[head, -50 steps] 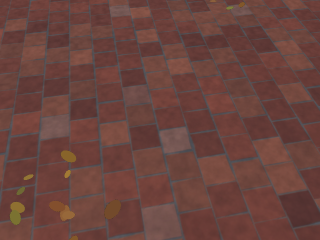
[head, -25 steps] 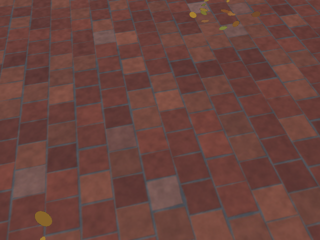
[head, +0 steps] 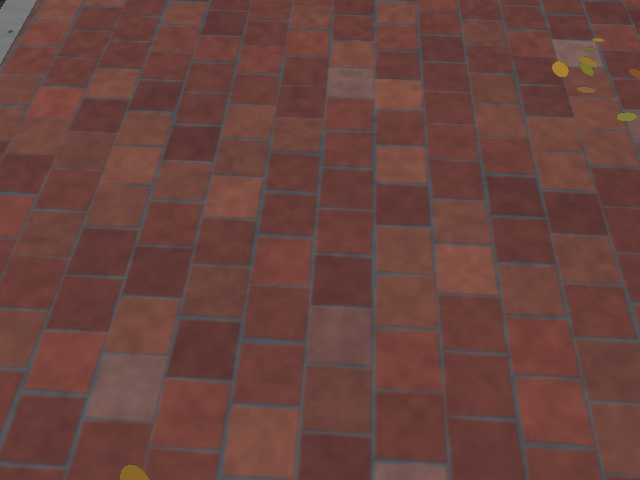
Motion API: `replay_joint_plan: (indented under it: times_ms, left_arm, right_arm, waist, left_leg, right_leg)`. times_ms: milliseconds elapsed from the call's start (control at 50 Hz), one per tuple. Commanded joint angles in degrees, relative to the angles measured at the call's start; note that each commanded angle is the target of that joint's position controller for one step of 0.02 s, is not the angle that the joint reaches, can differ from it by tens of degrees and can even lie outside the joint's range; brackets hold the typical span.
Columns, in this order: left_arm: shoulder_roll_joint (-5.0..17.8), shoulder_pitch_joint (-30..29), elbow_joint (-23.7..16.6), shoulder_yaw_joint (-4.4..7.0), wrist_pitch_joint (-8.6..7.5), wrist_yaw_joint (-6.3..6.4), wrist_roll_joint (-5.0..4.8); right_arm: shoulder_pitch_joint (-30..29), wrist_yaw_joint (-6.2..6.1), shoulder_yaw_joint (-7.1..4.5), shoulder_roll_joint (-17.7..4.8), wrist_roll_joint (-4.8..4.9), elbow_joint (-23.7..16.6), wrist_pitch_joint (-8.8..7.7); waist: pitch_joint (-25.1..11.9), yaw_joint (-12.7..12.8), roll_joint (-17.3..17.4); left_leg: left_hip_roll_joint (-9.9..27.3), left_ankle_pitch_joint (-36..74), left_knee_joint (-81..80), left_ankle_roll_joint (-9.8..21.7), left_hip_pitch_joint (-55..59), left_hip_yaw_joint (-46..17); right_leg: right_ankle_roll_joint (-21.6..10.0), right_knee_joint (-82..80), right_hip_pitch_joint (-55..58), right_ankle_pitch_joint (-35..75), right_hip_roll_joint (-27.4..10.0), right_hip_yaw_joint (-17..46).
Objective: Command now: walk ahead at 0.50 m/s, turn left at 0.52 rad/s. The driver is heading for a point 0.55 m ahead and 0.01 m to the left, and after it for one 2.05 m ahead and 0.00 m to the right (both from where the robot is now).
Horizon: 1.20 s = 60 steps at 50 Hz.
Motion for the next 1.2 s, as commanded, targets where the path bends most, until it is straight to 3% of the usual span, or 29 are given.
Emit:
replay_joint_plan:
  times_ms: [20,40,80,120,240,320,380,420,440,460,480,500,520,540,560,580,640,780,880,920,960,980,1000,1020,1040,1080,1100,1140,1200]
  left_arm:
    - [7.8,-6.0,-9.4,0.94,-4.96,-1.02,-1.75]
    - [7.5,-6.7,-9.2,1.22,-4.79,-0.48,-0.46]
    - [7.8,-4.7,-9.5,1.99,-3.10,-0.19,0.76]
    - [6.2,-4.2,-10.1,1.85,-1.84,-0.02,1.23]
    - [2.9,-15.1,-12.9,0.48,-1.73,-0.52,0.94]
    - [4.6,-20.9,-15.0,0.75,-2.49,-1.62,0.07]
    - [5.9,-20.8,-15.9,1.24,-3.16,-2.33,0.13]
    - [7.4,-14.2,-14.4,2.13,-3.44,-2.19,0.21]
    - [9.5,-6.5,-12.5,3.11,-3.55,-1.89,0.65]
    - [13.3,3.2,-11.5,4.06,-3.48,-1.61,1.23]
    - [14.9,7.8,-9.1,4.77,-2.78,-2.12,0.75]
    - [9.7,7.8,-9.2,3.42,-2.54,-2.21,-0.63]
    - [7.8,3.4,-9.9,2.74,-2.10,-1.92,-0.61]
    - [7.2,-0.1,-10.6,2.29,-1.70,-1.90,0.05]
    - [6.4,-2.1,-10.8,1.94,-1.61,-2.03,0.46]
    - [5.7,-3.1,-10.8,1.61,-1.75,-2.11,0.89]
    - [6.5,-2.8,-9.7,1.82,-2.19,-2.18,0.21]
    - [9.3,2.0,-6.5,2.46,-0.98,-1.17,-0.71]
    - [10.3,5.4,-4.1,2.75,0.29,-0.91,-1.13]
    - [11.2,4.6,-3.7,3.09,0.87,-0.57,-1.18]
    - [10.7,3.1,-3.9,2.76,1.31,-0.30,-1.05]
    - [8.1,2.7,-5.4,1.57,1.16,-0.14,0.14]
    - [1.6,9.8,-6.4,-0.45,-0.04,-0.51,0.11]
    - [6.3,7.6,-5.4,0.51,-1.11,-0.89,-0.80]
    - [9.4,2.3,-7.2,1.43,-1.69,-1.21,-1.96]
    - [8.4,-2.9,-8.3,1.45,-1.61,-0.96,-0.67]
    - [7.9,-1.8,-8.1,1.69,-1.03,-0.93,-0.35]
    - [5.9,0.3,-7.3,1.42,0.24,-0.83,-0.36]
    - [4.9,-4.0,-8.7,1.24,1.00,-0.45,0.19]
  right_arm:
    - [14.5,-1.12,-3.04,-9.4,-0.17,-0.6,-0.43]
    - [10.4,-1.02,-2.53,-7.7,-0.14,-1.7,-0.45]
    - [6.9,-1.18,-1.95,-6.1,-0.71,-3.4,-0.44]
    - [7.4,-1.66,-2.31,-7.2,-0.38,-3.5,-0.65]
    - [13.1,-3.08,-2.17,-7.8,0.00,-1.1,-0.34]
    - [16.5,-2.97,-2.11,-8.6,0.10,0.6,-0.23]
    - [17.1,-3.28,-2.30,-9.2,-0.08,1.4,0.33]
    - [15.1,-3.43,-2.28,-9.4,-0.10,1.1,0.80]
    - [14.2,-3.33,-1.69,-8.1,-0.45,0.5,0.79]
    - [15.3,-3.34,-0.62,-5.6,-1.49,-0.8,0.48]
    - [22.7,-3.12,0.49,-1.8,-0.15,-0.3,-0.44]
    - [19.5,-2.90,-0.26,-6.7,0.57,0.1,-0.90]
    - [13.3,-2.67,-0.81,-8.7,0.94,-1.4,-1.11]
    - [9.8,-2.68,-0.65,-8.1,0.24,-2.2,-1.21]
    - [8.6,-2.64,-0.83,-7.3,-0.50,-2.6,-1.24]
    - [9.7,-2.59,-0.93,-6.5,-0.62,-2.5,-1.02]
    - [10.8,-2.70,-0.51,-4.2,-0.60,-2.1,-0.18]
    - [-1.9,-2.13,0.48,-2.0,-0.57,-5.1,-0.95]
    - [-8.2,-0.68,0.23,-3.1,0.13,-7.8,-1.66]
    - [-6.4,-0.35,-0.23,-4.3,0.01,-7.7,-1.96]
    - [5.4,-0.90,-2.16,-7.8,-0.51,-4.3,-1.98]
    - [16.1,-1.56,-3.39,-11.8,-1.16,-2.3,-1.84]
    - [19.7,-1.50,-4.35,-16.6,-1.47,-1.2,-1.50]
    - [20.7,-1.44,-3.05,-11.3,-0.65,-1.1,-1.29]
    - [16.7,-1.54,-2.17,-9.3,-0.49,-1.5,-1.30]
    - [9.9,-1.27,-1.27,-6.8,-1.09,-2.1,-1.25]
    - [8.2,-1.13,-0.88,-5.7,-1.51,-2.2,-1.54]
    - [7.6,-0.93,-1.01,-5.7,-1.12,-1.5,-2.21]
    - [9.2,-1.50,-1.57,-7.6,-1.01,0.4,-2.60]
  waist:
    - [-12.8,-6.6,2.0]
    - [-8.6,-3.9,-1.8]
    - [-6.3,-0.3,0.1]
    - [-5.3,0.5,0.9]
    - [-3.6,-4.4,3.8]
    - [-1.5,-6.8,4.5]
    - [-1.2,-5.9,5.3]
    - [-3.9,-1.8,6.0]
    - [-9.7,1.8,4.9]
    - [-18.5,4.6,-2.1]
    - [-23.7,2.5,-18.9]
    - [-19.1,4.2,-12.6]
    - [-10.7,4.2,-7.4]
    - [-6.3,2.8,-2.7]
    - [-3.7,1.3,-1.8]
    - [-3.5,-0.3,-3.4]
    - [-3.4,-1.6,-5.2]
    - [-1.1,2.4,-4.1]
    - [0.9,3.6,-4.8]
    - [-0.2,1.8,-5.5]
    - [-7.6,-4.5,-4.6]
    - [-16.1,-8.7,0.3]
    - [-23.1,-5.7,15.5]
    - [-23.6,-7.8,12.9]
    - [-14.7,-7.3,9.3]
    - [-6.3,-4.1,2.7]
    - [-5.5,-2.0,4.0]
    - [-4.9,-0.3,4.7]
    - [-2.4,-0.5,3.1]
  left_leg:
    - [18.5,3.0,-18.5,13.8,41.5,-34.6]
    - [16.1,8.7,-19.5,12.1,32.3,-29.0]
    - [13.1,14.4,-22.2,11.5,22.4,-24.4]
    - [11.8,18.6,-23.5,11.8,17.5,-21.1]
    - [7.8,15.8,-23.2,6.9,15.4,-13.1]
    - [11.7,10.9,-21.0,6.7,21.9,-17.5]
    - [14.8,15.0,-17.5,5.8,28.5,-20.8]
    - [13.2,28.0,-11.3,4.1,29.1,-19.5]
    - [10.0,32.0,-2.1,2.5,25.9,-16.8]
    - [5.0,18.5,14.9,0.0,13.8,-13.1]
    - [-2.8,-19.3,32.3,-3.7,-6.3,-9.7]
    - [0.3,-22.1,38.1,-3.4,-13.7,-13.7]
    - [3.1,-16.6,38.5,-3.4,-16.4,-11.6]
    - [5.6,-12.0,36.1,-3.6,-14.8,-9.3]
    - [7.2,-9.2,32.6,-4.0,-13.2,-8.7]
    - [8.6,-7.7,30.4,-4.2,-10.1,-8.5]
    - [9.5,-5.5,24.7,-5.6,-8.1,-6.6]
    - [8.2,13.2,1.7,-6.7,-6.4,-3.9]
    - [6.7,10.0,-5.1,-4.7,-6.6,-3.7]
    - [5.7,6.1,-7.1,-3.1,-2.8,-3.1]
    - [3.1,6.7,-9.6,-0.3,15.1,-0.7]
    - [12.0,9.7,-7.3,3.4,32.4,-10.1]
    - [25.0,-0.7,-11.9,12.5,52.0,-36.2]
    - [25.4,-8.7,-17.3,12.5,51.8,-44.1]
    - [23.5,-8.3,-18.5,10.1,44.8,-36.2]
    - [19.1,1.9,-21.5,8.1,29.6,-25.1]
    - [17.5,5.5,-23.1,7.7,25.2,-22.0]
    - [16.2,8.9,-26.0,8.2,20.7,-18.2]
    - [15.9,12.6,-28.5,8.7,19.3,-13.9]
  right_leg:
    - [-2.1,17.8,-37.1,4.2,-1.3,9.4]
    - [-1.6,12.7,-33.7,6.7,-3.2,8.6]
    - [-0.4,7.3,-26.7,9.0,-5.0,8.6]
    - [1.4,2.6,-25.2,11.0,-4.9,7.3]
    - [2.6,-21.7,-22.1,32.9,-2.1,4.7]
    - [0.7,-28.4,-23.7,33.1,-1.0,5.3]
    - [-1.9,-31.4,-24.3,26.0,-0.3,5.2]
    - [-4.2,-34.5,-14.7,24.2,1.9,2.9]
    - [-6.6,-33.6,-2.4,27.2,-0.1,4.5]
    - [-11.8,-31.3,15.8,29.5,-10.4,16.5]
    - [-19.4,-37.5,31.6,16.6,-20.4,40.7]
    - [-17.6,-41.3,29.7,5.1,-19.9,44.4]
    - [-15.2,-42.7,22.0,5.6,-18.2,36.5]
    - [-14.2,-44.1,14.1,11.5,-15.9,30.6]
    - [-14.1,-45.7,8.7,16.9,-14.0,27.0]
    - [-13.7,-47.0,5.3,20.5,-12.3,24.0]
    - [-14.5,-49.9,1.5,28.0,-10.5,17.8]
    - [-12.0,-51.2,2.5,31.3,-8.0,9.0]
    - [-11.2,-48.0,9.4,31.0,-11.9,10.8]
    - [-10.1,-44.8,11.6,36.3,-12.9,11.1]
    - [-7.7,-31.2,9.0,50.4,-9.0,7.3]
    - [-5.4,-14.8,-1.4,39.6,-5.8,4.6]
    - [-1.6,5.9,-25.1,4.5,4.2,3.3]
    - [-1.9,13.4,-32.4,-5.5,2.8,10.4]
    - [-2.4,14.8,-36.1,-1.3,0.0,9.9]
    - [-2.0,9.0,-32.6,7.1,-4.3,7.5]
    - [-1.8,6.8,-29.0,9.4,-5.7,7.9]
    - [-0.9,4.0,-25.6,11.3,-6.1,7.4]
    - [0.6,-2.7,-28.7,17.7,-6.6,7.0]
Keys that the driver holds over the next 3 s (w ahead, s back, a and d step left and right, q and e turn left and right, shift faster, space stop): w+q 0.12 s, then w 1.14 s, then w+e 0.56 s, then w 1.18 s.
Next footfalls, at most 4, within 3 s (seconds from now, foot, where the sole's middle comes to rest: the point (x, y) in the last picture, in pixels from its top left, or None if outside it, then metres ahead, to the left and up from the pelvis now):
0.44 right None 0.44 -0.10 -0.75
0.98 left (257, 367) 0.67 0.18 -0.75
1.54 right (345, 249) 1.00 -0.01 -0.75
2.02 left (276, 168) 1.28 0.18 -0.75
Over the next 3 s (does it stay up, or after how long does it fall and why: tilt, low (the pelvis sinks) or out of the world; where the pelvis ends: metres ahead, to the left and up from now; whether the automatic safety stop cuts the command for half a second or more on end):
stays up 1.60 -0.02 0.02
